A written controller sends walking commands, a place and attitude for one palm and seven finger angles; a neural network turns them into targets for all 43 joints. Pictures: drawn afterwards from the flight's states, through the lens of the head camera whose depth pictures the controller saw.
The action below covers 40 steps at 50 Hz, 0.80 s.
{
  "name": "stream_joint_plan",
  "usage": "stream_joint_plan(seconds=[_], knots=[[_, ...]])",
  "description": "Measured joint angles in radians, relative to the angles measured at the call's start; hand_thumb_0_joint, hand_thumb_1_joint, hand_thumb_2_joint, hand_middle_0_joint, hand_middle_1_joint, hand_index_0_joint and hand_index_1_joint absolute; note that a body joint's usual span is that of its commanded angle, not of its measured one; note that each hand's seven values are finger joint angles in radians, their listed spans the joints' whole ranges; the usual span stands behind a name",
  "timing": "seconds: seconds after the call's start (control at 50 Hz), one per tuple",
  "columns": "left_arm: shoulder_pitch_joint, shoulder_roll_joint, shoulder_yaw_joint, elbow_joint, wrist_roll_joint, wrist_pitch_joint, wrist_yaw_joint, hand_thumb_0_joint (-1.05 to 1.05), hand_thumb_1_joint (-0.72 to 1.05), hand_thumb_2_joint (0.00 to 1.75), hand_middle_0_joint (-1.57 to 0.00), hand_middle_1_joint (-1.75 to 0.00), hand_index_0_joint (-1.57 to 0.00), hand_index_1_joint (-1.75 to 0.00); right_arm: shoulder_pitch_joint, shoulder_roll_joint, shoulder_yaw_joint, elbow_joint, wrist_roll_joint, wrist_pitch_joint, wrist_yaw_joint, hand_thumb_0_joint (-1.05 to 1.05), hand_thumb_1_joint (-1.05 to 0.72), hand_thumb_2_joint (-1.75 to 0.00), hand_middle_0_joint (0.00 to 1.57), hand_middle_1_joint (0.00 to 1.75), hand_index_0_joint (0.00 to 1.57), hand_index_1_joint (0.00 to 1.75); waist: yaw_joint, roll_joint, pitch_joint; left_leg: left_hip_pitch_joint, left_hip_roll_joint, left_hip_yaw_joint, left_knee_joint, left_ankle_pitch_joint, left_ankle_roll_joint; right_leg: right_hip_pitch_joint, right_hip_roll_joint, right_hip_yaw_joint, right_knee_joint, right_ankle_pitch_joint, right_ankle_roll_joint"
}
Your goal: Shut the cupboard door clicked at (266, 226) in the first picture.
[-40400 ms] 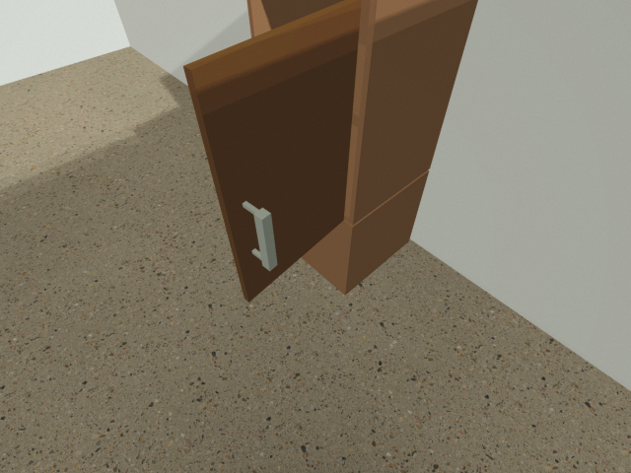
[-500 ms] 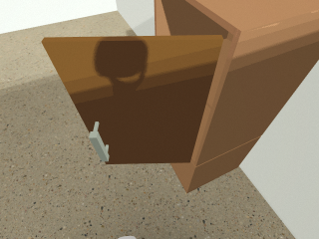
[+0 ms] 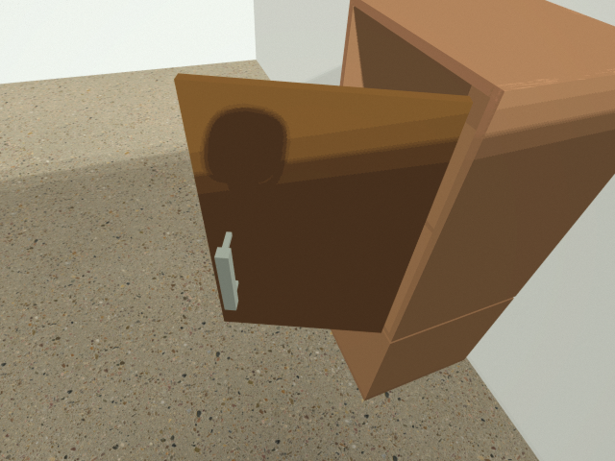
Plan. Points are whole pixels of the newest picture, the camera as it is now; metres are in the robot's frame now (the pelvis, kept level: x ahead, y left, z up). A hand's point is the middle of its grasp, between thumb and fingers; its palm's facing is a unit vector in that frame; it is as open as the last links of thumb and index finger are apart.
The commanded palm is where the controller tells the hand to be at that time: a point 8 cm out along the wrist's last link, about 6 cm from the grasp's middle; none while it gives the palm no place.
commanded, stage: come to a stop and stand still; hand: left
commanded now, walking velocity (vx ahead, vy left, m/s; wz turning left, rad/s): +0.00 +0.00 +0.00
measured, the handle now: (229, 272) +0.45 +0.18 -0.09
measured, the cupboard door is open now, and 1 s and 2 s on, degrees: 66 66 66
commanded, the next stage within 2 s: none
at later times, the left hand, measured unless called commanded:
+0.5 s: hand out of the picture -0.07 +0.23 -0.18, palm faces +0.05 -0.98 -0.16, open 7.3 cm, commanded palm none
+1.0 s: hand out of the picture -0.19 +0.31 -0.17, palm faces +0.04 -0.99 -0.14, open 7.3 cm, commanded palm none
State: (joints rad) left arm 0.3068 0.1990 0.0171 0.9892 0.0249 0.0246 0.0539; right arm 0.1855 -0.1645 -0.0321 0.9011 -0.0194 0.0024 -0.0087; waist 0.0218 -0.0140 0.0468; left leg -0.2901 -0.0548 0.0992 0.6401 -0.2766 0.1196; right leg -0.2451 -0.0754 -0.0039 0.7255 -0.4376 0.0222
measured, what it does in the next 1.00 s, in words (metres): walks backwards: right foot, then left foot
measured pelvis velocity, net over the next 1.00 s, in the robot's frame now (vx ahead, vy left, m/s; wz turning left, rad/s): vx -0.20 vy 0.15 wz -0.02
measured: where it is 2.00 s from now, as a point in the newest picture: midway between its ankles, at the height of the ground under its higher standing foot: outside the picture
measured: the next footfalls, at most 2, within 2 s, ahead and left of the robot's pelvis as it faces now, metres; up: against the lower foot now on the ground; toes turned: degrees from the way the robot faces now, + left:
right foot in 0.12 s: +0.04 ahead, -0.14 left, +0.00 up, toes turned -1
left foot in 0.34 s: +0.00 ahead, +0.08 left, +0.00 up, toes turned +2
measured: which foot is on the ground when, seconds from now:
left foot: down 0.00-0.22, up 0.24-0.32, down 0.34-0.70, up 0.72-0.84, down 0.86-1.00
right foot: up 0.00-0.10, down 0.12-0.36, up 0.38-0.66, down 0.68-0.90, up 0.92-1.00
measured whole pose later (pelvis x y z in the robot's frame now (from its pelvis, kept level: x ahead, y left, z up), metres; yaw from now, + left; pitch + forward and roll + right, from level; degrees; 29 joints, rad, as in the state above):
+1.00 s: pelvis -0.20 +0.15 +0.01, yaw -1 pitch -3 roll -2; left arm 0.34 0.16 0.05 1.00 0.02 0.04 0.03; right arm 0.35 -0.12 -0.03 1.06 -0.03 0.03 -0.02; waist -0.01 -0.04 0.01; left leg -0.32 -0.08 0.04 0.48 -0.15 0.10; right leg -0.32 0.03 0.03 0.93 -0.43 -0.03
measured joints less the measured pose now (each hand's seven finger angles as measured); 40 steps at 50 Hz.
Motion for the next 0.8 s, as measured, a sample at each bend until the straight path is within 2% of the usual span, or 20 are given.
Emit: stream_joint_plan(seconds=[0.06,0.1,0.16,0.2,0.24,0.28,0.32,0.34,0.36,0.4,0.42,0.46,0.5,0.58,0.62,0.66,0.7,0.72,0.76,0.8], knots=[[0.012,0.002,0.001,-0.014,0.002,0.02,-0.005,0.01,0.91,0.9,-0.2,-0.3,-0.2,-0.3,0.011,0.004,0.011,-0.009,-0.006,0.011,0.002,0.0,-0.91,-0.9,0.2,0.3,0.2,0.3,0.003,0.007,-0.015,0.002,-0.009,0.006,-0.034,0.036,0.01,-0.018,0.022,0.003,0.032,-0.038,-0.025],[0.025,0.001,0.002,-0.028,0.004,0.014,-0.008,0.01,0.91,0.9,-0.2,-0.3,-0.2,-0.3,0.017,0.005,0.015,-0.008,-0.006,0.022,0.008,0.0,-0.91,-0.9,0.2,0.3,0.2,0.3,0.008,0.006,-0.022,-0.012,-0.017,0.012,-0.044,0.057,0.012,-0.007,0.032,-0.006,-0.031,0.017,-0.035],[0.045,-0.017,-0.002,-0.031,0.008,0.007,-0.012,0.01,0.91,0.9,-0.2,-0.3,-0.2,-0.3,0.031,-0.004,0.011,0.008,-0.002,0.038,0.01,0.0,-0.91,-0.9,0.2,0.3,0.21,0.3,0.005,0.029,-0.024,-0.029,-0.021,0.002,-0.049,0.074,0.008,-0.002,0.045,-0.003,-0.09,0.131,-0.025],[0.075,-0.031,-0.006,-0.031,0.008,0.006,-0.015,0.01,0.91,0.9,-0.2,-0.3,-0.2,-0.3,0.05,-0.011,-0.001,0.02,0.0,0.051,0.009,0.0,-0.92,-0.9,0.2,0.3,0.21,0.3,0.0,0.039,-0.043,-0.041,-0.027,-0.01,-0.06,0.033,-0.012,-0.007,0.047,-0.001,-0.111,0.108,-0.022],[0.099,-0.039,-0.005,-0.031,0.006,0.011,-0.015,0.01,0.91,0.9,-0.2,-0.3,-0.2,-0.3,0.074,-0.015,-0.01,0.024,-0.002,0.059,0.01,0.0,-0.92,-0.9,0.2,0.3,0.21,0.3,-0.009,0.037,-0.058,-0.071,-0.03,-0.019,-0.026,-0.032,-0.054,-0.015,0.045,-0.006,-0.136,0.093,-0.03],[0.109,-0.038,0.007,-0.028,0.005,0.021,-0.011,0.01,0.91,0.9,-0.2,-0.3,-0.2,-0.3,0.102,-0.014,-0.017,0.026,-0.005,0.058,0.008,0.0,-0.92,-0.9,0.2,0.3,0.21,0.3,-0.017,0.02,-0.058,-0.089,-0.025,-0.03,0.086,-0.035,-0.08,-0.026,0.037,-0.006,-0.154,0.157,-0.033],[0.109,-0.032,0.017,-0.019,0.005,0.029,-0.008,0.01,0.91,0.9,-0.2,-0.3,-0.21,-0.3,0.144,-0.012,-0.022,0.031,-0.003,0.047,0.007,0.0,-0.92,-0.9,0.2,0.3,0.21,0.3,-0.028,0.003,-0.064,-0.04,-0.003,-0.041,0.092,-0.039,-0.093,-0.057,0.032,-0.006,-0.129,0.206,-0.021],[0.102,-0.028,0.018,-0.016,0.004,0.033,-0.007,0.01,0.91,0.9,-0.2,-0.3,-0.21,-0.3,0.164,-0.012,-0.024,0.037,-0.002,0.041,0.006,0.0,-0.92,-0.9,0.2,0.3,0.21,0.3,-0.037,-0.006,-0.067,-0.015,-0.002,-0.041,0.049,-0.074,-0.079,-0.084,0.028,-0.003,-0.092,0.187,-0.011],[0.086,-0.021,0.021,-0.012,0.001,0.037,-0.007,0.01,0.91,0.9,-0.2,-0.3,-0.21,-0.3,0.177,-0.005,-0.024,0.051,-0.004,0.037,0.003,0.0,-0.92,-0.9,0.2,0.3,0.2,0.3,-0.043,-0.029,-0.06,-0.017,-0.017,-0.026,0.042,-0.075,-0.045,-0.108,0.021,0.019,-0.049,0.14,-0.011],[0.058,-0.018,0.027,-0.014,-0.005,0.041,-0.004,0.01,0.91,0.9,-0.2,-0.3,-0.21,-0.3,0.206,0.004,-0.017,0.071,-0.009,0.036,-0.005,0.0,-0.91,-0.9,0.19,0.3,0.2,0.3,-0.045,-0.053,-0.047,-0.021,-0.03,0.003,0.023,-0.028,0.007,-0.152,0.042,0.065,0.056,0.059,-0.021],[0.046,-0.02,0.027,-0.016,-0.005,0.042,-0.003,0.01,0.91,0.9,-0.2,-0.3,-0.2,-0.3,0.222,0.007,-0.013,0.083,-0.009,0.037,-0.01,0.0,-0.91,-0.9,0.19,0.3,0.2,0.3,-0.047,-0.053,-0.047,-0.021,-0.033,0.01,0.005,-0.004,0.018,-0.173,0.058,0.077,0.127,0.052,-0.025],[0.026,-0.026,0.028,-0.022,-0.002,0.04,-0.005,0.01,0.91,0.9,-0.2,-0.3,-0.2,-0.3,0.249,0.012,-0.006,0.111,-0.009,0.044,-0.016,0.0,-0.91,-0.9,0.19,0.3,0.2,0.3,-0.05,-0.043,-0.057,-0.022,-0.041,0.01,-0.047,0.038,0.023,-0.201,0.085,0.083,0.26,0.074,-0.03],[0.015,-0.031,0.028,-0.027,-0.001,0.032,-0.009,0.01,0.91,0.9,-0.2,-0.3,-0.2,-0.3,0.263,0.021,0.0,0.136,-0.008,0.046,-0.017,0.0,-0.91,-0.9,0.19,0.3,0.2,0.3,-0.048,-0.031,-0.07,-0.018,-0.048,0.007,-0.112,0.083,0.024,-0.192,0.097,0.069,0.313,0.093,-0.033],[0.02,-0.041,0.022,-0.021,-0.005,0.022,-0.017,0.01,0.91,0.9,-0.2,-0.3,-0.2,-0.3,0.252,0.037,0.008,0.153,-0.006,0.035,-0.021,0.01,-0.91,-0.9,0.19,0.3,0.2,0.3,-0.052,-0.008,-0.081,0.0,-0.056,0.012,-0.236,0.168,0.031,-0.08,0.094,0.02,0.173,0.035,-0.045],[0.035,-0.045,0.018,-0.007,-0.008,0.024,-0.018,0.01,0.91,0.9,-0.2,-0.3,-0.2,-0.3,0.235,0.044,0.009,0.151,-0.005,0.031,-0.023,0.01,-0.91,-0.9,0.2,0.3,0.2,0.3,-0.058,0.0,-0.085,0.019,-0.06,0.021,-0.3,0.206,0.013,0.0,0.091,-0.002,0.036,-0.009,-0.054],[0.06,-0.049,0.017,0.005,-0.012,0.024,-0.017,0.01,0.91,0.9,-0.2,-0.3,-0.2,-0.3,0.218,0.049,0.008,0.148,-0.005,0.032,-0.022,0.01,-0.91,-0.9,0.2,0.3,0.2,0.3,-0.06,0.004,-0.091,0.041,-0.069,0.031,-0.366,0.242,-0.031,0.093,0.089,-0.026,-0.153,-0.014,-0.066],[0.083,-0.055,0.021,0.014,-0.012,0.016,-0.011,0.0,0.91,0.9,-0.2,-0.3,-0.2,-0.3,0.191,0.05,0.005,0.148,0.003,0.039,-0.02,0.0,-0.91,-0.9,0.2,0.3,0.2,0.3,-0.05,0.008,-0.08,0.026,-0.077,0.037,-0.358,0.232,-0.13,0.159,0.084,-0.037,-0.317,0.091,-0.076],[0.087,-0.059,0.022,0.02,-0.01,0.017,-0.004,0.0,0.91,0.9,-0.2,-0.3,-0.2,-0.3,0.175,0.048,0.0,0.149,0.009,0.044,-0.019,0.0,-0.91,-0.9,0.2,0.3,0.21,0.3,-0.049,0.019,-0.063,-0.014,-0.078,0.019,-0.263,0.143,-0.165,0.162,0.084,-0.043,-0.33,0.148,-0.069],[0.092,-0.058,0.025,0.036,-0.005,0.025,0.007,0.0,0.91,0.9,-0.2,-0.3,-0.21,-0.3,0.164,0.048,-0.01,0.14,0.009,0.046,-0.01,0.0,-0.91,-0.9,0.2,0.3,0.21,0.3,-0.054,0.031,-0.038,-0.097,-0.063,-0.035,0.022,0.01,-0.161,0.165,0.088,-0.061,-0.317,0.172,-0.05],[0.091,-0.044,0.03,0.05,-0.004,0.025,0.01,0.01,0.91,0.9,-0.2,-0.3,-0.2,-0.3,0.172,0.05,-0.014,0.136,0.013,0.04,0.001,0.0,-0.91,-0.9,0.2,0.3,0.21,0.3,-0.057,0.025,-0.028,-0.1,-0.023,-0.075,0.135,-0.041,-0.139,0.162,0.09,-0.068,-0.291,0.162,-0.026]])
